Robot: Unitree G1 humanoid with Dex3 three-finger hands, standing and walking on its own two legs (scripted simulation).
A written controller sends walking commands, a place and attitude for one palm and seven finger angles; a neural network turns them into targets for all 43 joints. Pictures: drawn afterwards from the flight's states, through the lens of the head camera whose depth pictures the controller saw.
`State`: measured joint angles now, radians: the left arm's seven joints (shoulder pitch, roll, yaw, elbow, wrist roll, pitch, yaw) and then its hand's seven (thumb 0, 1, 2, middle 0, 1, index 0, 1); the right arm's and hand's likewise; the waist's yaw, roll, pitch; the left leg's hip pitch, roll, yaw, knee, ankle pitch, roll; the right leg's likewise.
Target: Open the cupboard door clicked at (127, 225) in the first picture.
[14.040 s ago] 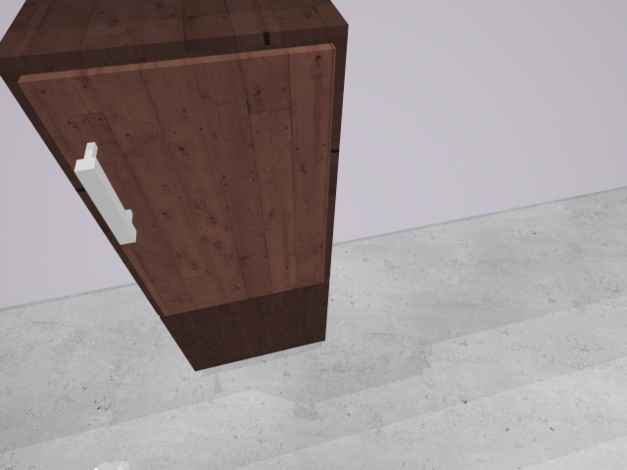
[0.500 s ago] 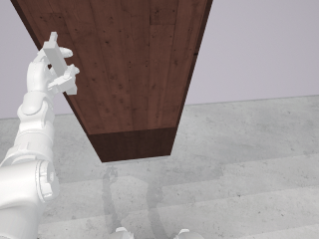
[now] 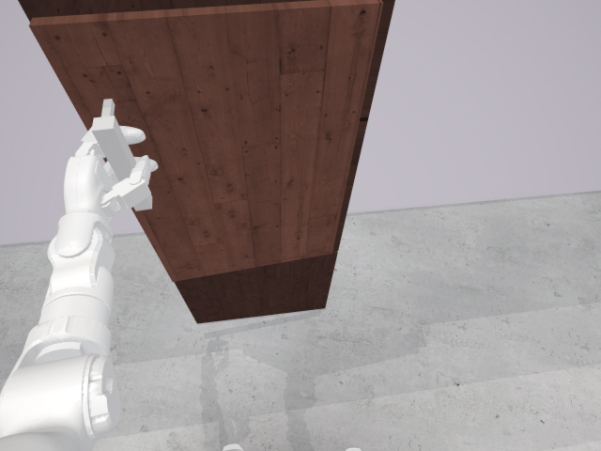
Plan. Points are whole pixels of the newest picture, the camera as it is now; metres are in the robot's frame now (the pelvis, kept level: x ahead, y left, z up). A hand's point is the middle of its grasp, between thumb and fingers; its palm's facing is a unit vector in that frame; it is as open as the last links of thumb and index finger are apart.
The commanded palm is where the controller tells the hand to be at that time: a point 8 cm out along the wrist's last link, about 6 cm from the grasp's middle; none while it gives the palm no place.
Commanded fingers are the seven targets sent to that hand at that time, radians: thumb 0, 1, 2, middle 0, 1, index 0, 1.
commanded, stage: pull the door open along its arc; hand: left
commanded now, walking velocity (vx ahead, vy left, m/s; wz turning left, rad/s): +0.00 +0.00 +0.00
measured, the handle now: (127, 157) +0.50 +0.23 +0.10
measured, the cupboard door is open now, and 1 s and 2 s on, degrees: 5 41 45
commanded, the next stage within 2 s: open thumb and fingers to let go in 0.62 s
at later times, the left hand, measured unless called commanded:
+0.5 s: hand (213, 284) +0.29 +0.09 +0.11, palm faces +0.40 -0.92 +0.05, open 6.3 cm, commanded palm +0.22 +0.14 +0.10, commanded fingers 0.00 0.90 0.90 -0.40 -1.35 -0.40 -1.35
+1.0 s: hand (243, 301) +0.27 +0.06 +0.10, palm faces +0.48 -0.88 -0.02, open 7.7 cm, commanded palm +0.22 +0.10 +0.10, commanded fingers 0.00 -0.15 0.45 -0.32 -1.24 -0.32 -1.24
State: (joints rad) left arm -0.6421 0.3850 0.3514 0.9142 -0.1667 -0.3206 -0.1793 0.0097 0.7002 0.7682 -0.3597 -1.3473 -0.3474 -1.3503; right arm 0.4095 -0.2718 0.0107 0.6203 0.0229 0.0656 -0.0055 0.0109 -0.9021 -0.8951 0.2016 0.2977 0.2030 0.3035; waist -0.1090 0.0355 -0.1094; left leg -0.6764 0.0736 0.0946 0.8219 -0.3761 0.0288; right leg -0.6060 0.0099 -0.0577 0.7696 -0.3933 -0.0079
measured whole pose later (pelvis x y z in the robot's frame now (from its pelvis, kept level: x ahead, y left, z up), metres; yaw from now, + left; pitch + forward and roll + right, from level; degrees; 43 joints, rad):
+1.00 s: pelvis +0.01 -0.06 +0.01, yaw +5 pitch +2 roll +1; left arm 0.19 -0.09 -0.20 -0.08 0.04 -0.02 0.52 0.01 0.41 0.69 -0.36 -1.30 -0.35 -1.30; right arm 0.19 -0.21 0.02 0.57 -0.05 0.10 -0.01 0.02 -0.90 -0.90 0.20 0.30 0.20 0.30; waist 0.01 0.05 -0.06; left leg -0.38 0.04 0.00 0.68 -0.32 -0.03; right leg -0.31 0.00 -0.14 0.70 -0.43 -0.08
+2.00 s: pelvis -0.02 -0.01 +0.01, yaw +3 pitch +1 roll +0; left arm 0.22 0.02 -0.28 -0.12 -0.02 -0.09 0.16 -0.01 -0.50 0.30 -0.16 -0.32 -0.14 -0.33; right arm 0.23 -0.20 0.05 0.50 0.00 0.00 0.01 0.02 -0.90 -0.90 0.20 0.30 0.20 0.30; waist 0.01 0.05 -0.04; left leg -0.43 0.02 0.05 0.75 -0.33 0.02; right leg -0.37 -0.03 -0.09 0.76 -0.40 -0.02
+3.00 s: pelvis +0.00 -0.03 -0.01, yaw +4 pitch +5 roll -1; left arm 0.61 0.17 0.01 -0.36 -0.22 -0.24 -0.16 -0.01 -0.50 0.30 -0.15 -0.30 -0.15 -0.30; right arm 0.26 -0.23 0.02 0.47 0.03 -0.14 -0.05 0.02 -0.90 -0.90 0.20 0.30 0.20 0.30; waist 0.03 0.06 -0.09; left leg -0.55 0.04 0.01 0.87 -0.40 -0.01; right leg -0.46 -0.01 -0.12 0.85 -0.47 -0.04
